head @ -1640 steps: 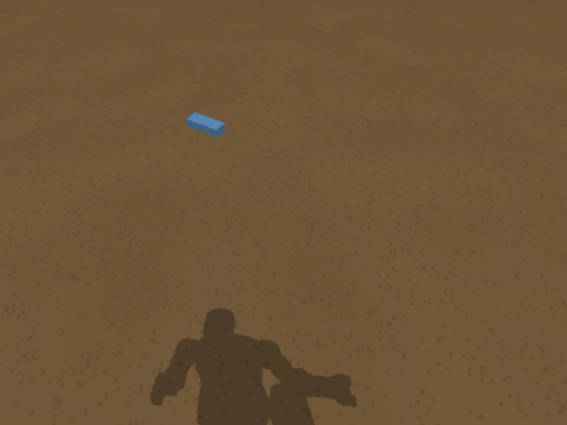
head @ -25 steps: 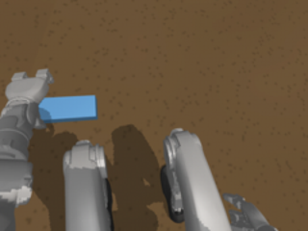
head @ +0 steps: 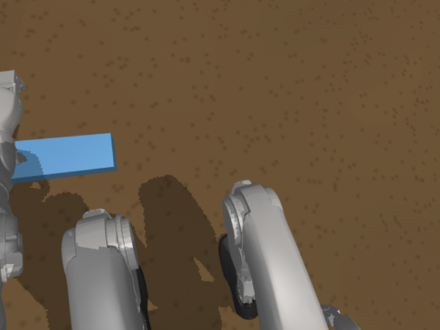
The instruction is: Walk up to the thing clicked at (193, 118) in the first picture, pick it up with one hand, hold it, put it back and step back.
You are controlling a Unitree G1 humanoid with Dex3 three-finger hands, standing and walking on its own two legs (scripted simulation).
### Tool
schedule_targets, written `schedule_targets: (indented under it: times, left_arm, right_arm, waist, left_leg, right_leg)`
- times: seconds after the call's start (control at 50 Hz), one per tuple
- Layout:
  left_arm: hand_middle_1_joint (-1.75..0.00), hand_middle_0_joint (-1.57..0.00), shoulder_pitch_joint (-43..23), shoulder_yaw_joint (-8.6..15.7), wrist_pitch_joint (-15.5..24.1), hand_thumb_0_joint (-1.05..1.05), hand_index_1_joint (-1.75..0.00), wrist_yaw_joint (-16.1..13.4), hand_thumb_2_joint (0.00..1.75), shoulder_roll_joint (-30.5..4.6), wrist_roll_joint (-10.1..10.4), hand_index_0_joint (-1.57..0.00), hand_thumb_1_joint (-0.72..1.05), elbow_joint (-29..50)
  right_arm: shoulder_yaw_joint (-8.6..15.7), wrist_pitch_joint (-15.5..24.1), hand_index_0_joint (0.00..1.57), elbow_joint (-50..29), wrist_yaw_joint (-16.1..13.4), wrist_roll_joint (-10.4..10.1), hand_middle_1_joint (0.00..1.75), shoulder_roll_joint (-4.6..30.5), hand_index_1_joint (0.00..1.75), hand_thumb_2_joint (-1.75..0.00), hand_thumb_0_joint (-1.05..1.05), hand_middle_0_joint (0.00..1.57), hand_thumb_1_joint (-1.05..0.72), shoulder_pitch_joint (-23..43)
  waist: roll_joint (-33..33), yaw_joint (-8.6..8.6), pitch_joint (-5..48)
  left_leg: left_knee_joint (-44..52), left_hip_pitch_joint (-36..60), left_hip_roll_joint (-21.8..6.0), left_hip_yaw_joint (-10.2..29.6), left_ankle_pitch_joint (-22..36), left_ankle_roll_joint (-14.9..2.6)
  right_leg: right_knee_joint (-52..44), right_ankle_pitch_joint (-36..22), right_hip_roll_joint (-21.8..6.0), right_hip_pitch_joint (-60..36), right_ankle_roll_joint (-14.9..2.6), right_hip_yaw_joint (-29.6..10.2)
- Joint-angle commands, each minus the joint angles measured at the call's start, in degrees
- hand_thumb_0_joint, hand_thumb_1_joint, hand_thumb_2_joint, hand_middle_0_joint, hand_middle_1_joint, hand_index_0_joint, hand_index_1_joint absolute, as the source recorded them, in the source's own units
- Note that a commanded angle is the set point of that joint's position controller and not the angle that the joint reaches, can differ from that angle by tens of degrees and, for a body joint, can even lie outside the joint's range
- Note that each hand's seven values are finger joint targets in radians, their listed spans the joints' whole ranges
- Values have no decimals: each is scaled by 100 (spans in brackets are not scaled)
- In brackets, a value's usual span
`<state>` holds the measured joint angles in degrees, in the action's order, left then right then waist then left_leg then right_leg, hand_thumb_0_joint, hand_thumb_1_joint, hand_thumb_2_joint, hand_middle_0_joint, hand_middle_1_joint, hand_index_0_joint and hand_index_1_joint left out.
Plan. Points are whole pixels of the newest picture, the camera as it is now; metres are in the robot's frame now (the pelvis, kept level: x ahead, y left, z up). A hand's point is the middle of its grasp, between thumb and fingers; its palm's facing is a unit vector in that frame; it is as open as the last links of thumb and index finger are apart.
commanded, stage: home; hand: left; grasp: from above
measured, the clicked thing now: (62, 157) +0.46 +0.27 -0.30
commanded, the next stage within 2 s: none
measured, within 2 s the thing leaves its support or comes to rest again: neither
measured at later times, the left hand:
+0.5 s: hand out of the picture +0.30 +0.26 +0.06, palm faces -0.20 -0.71 -0.67, open 7.8 cm
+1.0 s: hand out of the picture +0.23 +0.21 +0.28, palm faces +0.19 -0.95 -0.23, open 7.4 cm
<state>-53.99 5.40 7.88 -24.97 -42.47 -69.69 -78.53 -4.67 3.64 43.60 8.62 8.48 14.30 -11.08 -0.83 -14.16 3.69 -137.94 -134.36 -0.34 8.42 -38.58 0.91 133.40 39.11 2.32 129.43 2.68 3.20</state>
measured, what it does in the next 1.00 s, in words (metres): rises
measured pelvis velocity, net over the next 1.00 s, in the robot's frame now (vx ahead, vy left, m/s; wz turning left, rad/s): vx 0.06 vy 0.00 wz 0.14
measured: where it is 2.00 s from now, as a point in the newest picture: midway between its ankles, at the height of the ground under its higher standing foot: (192, 306)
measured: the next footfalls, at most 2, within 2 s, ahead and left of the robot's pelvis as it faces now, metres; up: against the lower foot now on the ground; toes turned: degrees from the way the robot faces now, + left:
none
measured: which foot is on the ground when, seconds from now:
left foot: down 0.00-1.00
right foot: down 0.00-1.00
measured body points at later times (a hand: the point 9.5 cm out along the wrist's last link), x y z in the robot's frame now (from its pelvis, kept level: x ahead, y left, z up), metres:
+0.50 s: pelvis +0.00 +0.00 +0.17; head +0.15 +0.05 +0.59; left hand +0.30 +0.30 +0.10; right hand +0.22 -0.25 +0.08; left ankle +0.07 +0.13 -0.29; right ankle +0.10 -0.13 -0.29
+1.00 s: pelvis +0.06 +0.00 +0.35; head +0.11 +0.02 +0.80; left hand +0.22 +0.26 +0.30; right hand +0.23 -0.22 +0.27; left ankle +0.07 +0.13 -0.29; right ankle +0.10 -0.13 -0.29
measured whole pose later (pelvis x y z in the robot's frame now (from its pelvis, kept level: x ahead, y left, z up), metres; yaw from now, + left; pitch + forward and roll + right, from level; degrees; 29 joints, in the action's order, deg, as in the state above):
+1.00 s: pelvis +0.06 +0.00 +0.35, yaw +8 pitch +16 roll -3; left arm 20.4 3.0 -24.7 -4.4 -13.1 3.1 0.3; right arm -3.2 8.5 31.0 -8.7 -2.6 11.4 -16.3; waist -2.8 -4.2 10.9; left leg -68.6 -54.8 -1.9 4.2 -29.9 1.0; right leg 65.0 29.8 0.5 51.1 1.0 2.4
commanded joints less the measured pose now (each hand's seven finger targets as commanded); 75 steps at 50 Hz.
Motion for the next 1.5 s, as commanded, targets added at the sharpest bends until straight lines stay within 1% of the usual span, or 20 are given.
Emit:
schedule_targets:
  times: [0.0,0.1,0.16,0.2,0.24,0.26,0.3,0.42,0.46,0.62,0.66,0.78,0.88,0.98,1.02,1.08,1.12,1.18,1.28,1.48]
  left_arm:
    - [-55,-22,-1157,327,-367,0,-56,292,81,-1443,709,-20,-11,1598]
    - [-40,-20,316,71,-613,0,-41,1151,82,-535,1803,-19,29,2874]
    - [-34,-20,1172,195,-725,0,-35,1618,86,-364,2467,-20,53,3680]
    - [-30,-20,1574,-18,-766,0,-30,1876,89,61,2903,-20,69,4369]
    - [-30,-20,1891,92,-817,0,-30,2010,90,81,3258,-20,85,4900]
    - [-30,-20,2056,35,-824,0,-30,2069,90,212,3443,-20,90,5260]
    - [-30,-20,2120,134,-853,0,-30,2096,90,238,3703,-20,90,5886]
    - [-30,-20,3046,8,-1170,0,-30,2006,90,813,4301,-20,90,6766]
    - [-30,-20,3591,8,-1387,0,-30,2000,90,1010,4629,-20,90,6943]
    - [-30,-20,4771,-128,-2092,0,-30,2046,90,1495,5991,-20,90,7804]
    - [-30,-20,5150,17,-2238,0,-30,2013,90,1483,6257,-20,90,7923]
    - [-30,-20,6161,43,-2676,0,-30,1940,90,1916,6813,-20,90,8349]
    - [-30,-20,6918,134,-2956,0,-30,1961,90,2213,7204,-20,90,8792]
    - [-30,-20,7629,88,-3131,0,-30,2034,90,2392,7394,-20,90,9377]
    - [-30,-20,7951,149,-3170,0,-30,2061,90,2387,7382,-20,90,9540]
    - [-30,-20,8173,26,-3187,0,-30,2136,90,2454,7324,-20,90,9625]
    - [-30,-20,8333,70,-3203,0,-30,2177,90,2442,7305,-20,90,9660]
    - [-30,-20,8334,-59,-3227,0,-30,2276,90,2502,7318,-20,90,9746]
    - [-30,-20,8135,-12,-3198,0,-30,2379,90,2430,7277,-20,90,9581]
    - [-30,-20,8059,-3,-3103,0,-30,2376,90,2402,7217,-20,90,9695]
  right_arm:
    - [746,-63,20,-212,-29,-220,30,1647,30,-90,0,20,-89,-1205]
    - [902,-206,20,-568,-44,-535,30,1453,30,-90,0,20,-89,-1131]
    - [934,-267,20,-818,-149,-658,30,1387,30,-90,0,20,-90,-939]
    - [939,-259,20,-984,-230,-717,30,1265,30,-90,0,20,-90,-763]
    - [975,-241,20,-1090,-315,-770,30,1272,30,-90,0,20,-90,-595]
    - [995,-229,20,-1179,-357,-799,30,1217,30,-90,0,20,-90,-494]
    - [1027,-206,20,-1321,-440,-853,30,1179,30,-90,0,20,-90,-290]
    - [973,-26,20,-1453,-723,-975,30,1081,30,-90,0,20,-90,47]
    - [955,50,20,-1518,-820,-992,30,1029,30,-90,0,20,-90,171]
    - [785,350,20,-1769,-1157,-1055,30,851,30,-90,0,20,-90,442]
    - [723,411,20,-1856,-1235,-1076,30,804,30,-90,0,20,-90,416]
    - [552,566,20,-1955,-1492,-1104,30,565,30,-90,0,20,-90,114]
    - [488,746,20,-2054,-1761,-1089,30,477,30,-90,0,20,-90,-126]
    - [467,891,20,-2182,-1933,-1051,30,391,30,-90,0,20,-90,-343]
    - [488,959,20,-2192,-1977,-1016,30,383,30,-90,0,20,-90,-355]
    - [511,1037,20,-2254,-2010,-979,30,394,30,-90,0,20,-90,-364]
    - [527,1083,20,-2284,-2023,-959,30,402,30,-90,0,20,-90,-363]
    - [558,1144,20,-2308,-2015,-949,30,445,30,-90,0,20,-90,-335]
    - [589,1281,20,-2266,-2010,-910,30,521,30,-90,0,20,-90,-275]
    - [575,1387,20,-2199,-1977,-860,30,520,30,-90,0,20,-90,-209]
  waist:
    - [-2011,565,5214]
    - [-1018,630,4716]
    - [-335,755,4255]
    - [-205,782,4040]
    - [-234,887,3874]
    - [-359,943,3869]
    - [-686,1011,3887]
    - [-1031,1050,3692]
    - [-893,1051,3522]
    - [-700,909,2831]
    - [-657,1012,2666]
    - [-469,987,2216]
    - [-398,990,2014]
    - [-304,1041,1676]
    - [-418,1125,1561]
    - [-332,1102,1264]
    - [-216,1129,1148]
    - [-108,1088,983]
    - [-35,1095,726]
    - [-268,1154,1023]
  left_leg:
    - [1910,4192,62,-669,1769,-196]
    - [2552,3856,66,-625,1426,-312]
    - [2791,3485,79,-682,1115,-388]
    - [3071,3570,61,-669,847,-395]
    - [3399,3966,25,-545,649,-347]
    - [3611,4224,-2,-522,548,-322]
    - [3992,4726,-38,-410,326,-274]
    - [4922,5922,-78,-306,278,-182]
    - [5195,6197,-70,-328,277,-187]
    - [6249,7142,-43,-264,113,-204]
    - [6587,7461,-53,-185,23,-195]
    - [7363,8203,-27,-262,783,-176]
    - [7843,8892,2,-407,1646,-160]
    - [8336,9492,45,-547,2229,-170]
    - [8530,9709,26,-549,2400,-143]
    - [8707,9869,8,-529,2528,-141]
    - [8786,9906,27,-522,2500,-168]
    - [8867,9969,50,-584,2398,-193]
    - [8939,9984,38,-607,2248,-187]
    - [8936,10199,41,-566,2437,-153]
  right_leg:
    - [-1693,-1932,115,-2750,-482,501]
    - [-2449,-1728,129,-3506,-425,377]
    - [-2961,-1530,125,-3998,-392,238]
    - [-3236,-1260,108,-4154,-394,175]
    - [-3432,-1027,70,-4132,-434,161]
    - [-3537,-917,66,-4164,-438,138]
    - [-3707,-767,34,-4140,-453,105]
    - [-4266,-799,-36,-4512,-450,34]
    - [-4619,-757,-44,-4792,-430,13]
    - [-5787,-560,-81,-5881,-383,-114]
    - [-6062,-496,-83,-6172,-381,-124]
    - [-7026,-1069,-83,-7374,-374,-149]
    - [-7696,-1770,-69,-8297,-350,-117]
    - [-8369,-2323,-68,-9051,-302,-86]
    - [-8442,-2426,-47,-9177,-322,-39]
    - [-8586,-2495,-30,-9236,-309,21]
    - [-8721,-2477,-43,-9348,-293,30]
    - [-8856,-2388,-49,-9351,-263,33]
    - [-8891,-2205,-72,-9274,-241,69]
    - [-8799,-2382,-86,-9464,-274,40]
